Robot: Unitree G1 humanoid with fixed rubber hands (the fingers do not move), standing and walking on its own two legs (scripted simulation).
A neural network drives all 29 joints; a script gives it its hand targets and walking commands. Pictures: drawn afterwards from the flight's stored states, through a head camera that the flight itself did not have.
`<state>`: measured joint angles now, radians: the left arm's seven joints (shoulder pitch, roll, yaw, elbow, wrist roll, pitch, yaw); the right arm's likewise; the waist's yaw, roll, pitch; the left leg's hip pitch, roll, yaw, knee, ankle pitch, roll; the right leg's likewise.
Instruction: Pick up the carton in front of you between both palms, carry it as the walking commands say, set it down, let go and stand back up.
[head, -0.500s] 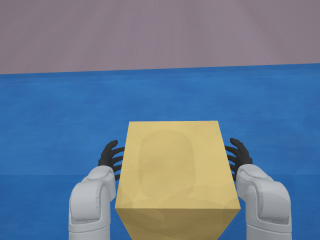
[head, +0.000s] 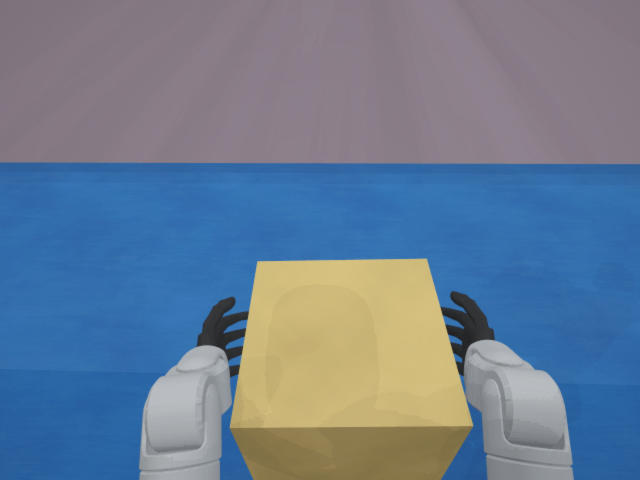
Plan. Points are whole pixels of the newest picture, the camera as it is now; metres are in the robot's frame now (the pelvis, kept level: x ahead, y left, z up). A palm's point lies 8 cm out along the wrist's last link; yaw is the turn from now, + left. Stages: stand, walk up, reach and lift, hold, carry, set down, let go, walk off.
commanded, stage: carry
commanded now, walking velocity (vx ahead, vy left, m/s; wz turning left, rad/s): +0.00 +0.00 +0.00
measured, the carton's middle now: (343, 385) +0.27 +0.00 +0.00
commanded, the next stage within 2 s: hold in 1.22 s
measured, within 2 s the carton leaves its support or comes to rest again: neither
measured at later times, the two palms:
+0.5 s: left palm (209, 396) +0.24 +0.16 +0.04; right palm (469, 391) +0.24 -0.14 +0.04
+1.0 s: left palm (202, 405) +0.23 +0.16 +0.04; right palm (468, 400) +0.23 -0.14 +0.04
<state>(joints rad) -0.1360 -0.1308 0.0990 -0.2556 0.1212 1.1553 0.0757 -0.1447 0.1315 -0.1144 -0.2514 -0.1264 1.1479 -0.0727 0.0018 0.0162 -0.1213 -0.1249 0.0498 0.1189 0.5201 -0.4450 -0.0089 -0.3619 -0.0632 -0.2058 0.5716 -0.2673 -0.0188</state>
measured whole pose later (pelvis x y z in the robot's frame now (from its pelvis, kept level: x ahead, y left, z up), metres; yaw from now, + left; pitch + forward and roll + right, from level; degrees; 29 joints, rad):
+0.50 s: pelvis -0.05 +0.01 +0.00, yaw +0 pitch +1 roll +0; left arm -0.20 -0.14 0.17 0.18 0.24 0.76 0.01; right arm -0.21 0.14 -0.18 0.19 -0.25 0.75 -0.01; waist 0.00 0.01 -0.10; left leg -0.15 0.03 0.13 0.52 -0.40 0.02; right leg -0.36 -0.08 -0.20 0.52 -0.18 -0.02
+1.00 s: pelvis -0.06 +0.01 +0.00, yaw +0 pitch +2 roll +0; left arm -0.20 -0.14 0.17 0.15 0.23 0.74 0.01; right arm -0.21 0.14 -0.17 0.15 -0.24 0.74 -0.02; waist 0.00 0.01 -0.08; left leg -0.19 0.02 0.13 0.55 -0.39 0.03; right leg -0.39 -0.09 -0.19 0.51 -0.15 -0.02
